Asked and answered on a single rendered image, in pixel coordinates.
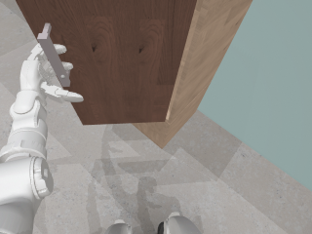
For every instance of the robot shin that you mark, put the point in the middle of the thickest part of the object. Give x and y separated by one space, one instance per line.
119 221
172 214

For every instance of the robot left forearm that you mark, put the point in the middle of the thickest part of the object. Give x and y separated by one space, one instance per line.
28 136

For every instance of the right robot shin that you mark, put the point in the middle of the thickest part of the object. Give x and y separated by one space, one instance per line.
172 214

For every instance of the left robot shin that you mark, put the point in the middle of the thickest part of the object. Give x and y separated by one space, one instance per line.
119 221

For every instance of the cupboard door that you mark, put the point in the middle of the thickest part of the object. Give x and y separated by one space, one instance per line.
125 53

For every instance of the left robot hand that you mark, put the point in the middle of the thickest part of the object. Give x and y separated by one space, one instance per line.
33 75

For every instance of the handle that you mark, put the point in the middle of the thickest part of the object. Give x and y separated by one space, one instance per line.
51 53

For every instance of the robot left upper arm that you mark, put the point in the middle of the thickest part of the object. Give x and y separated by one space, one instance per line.
24 183

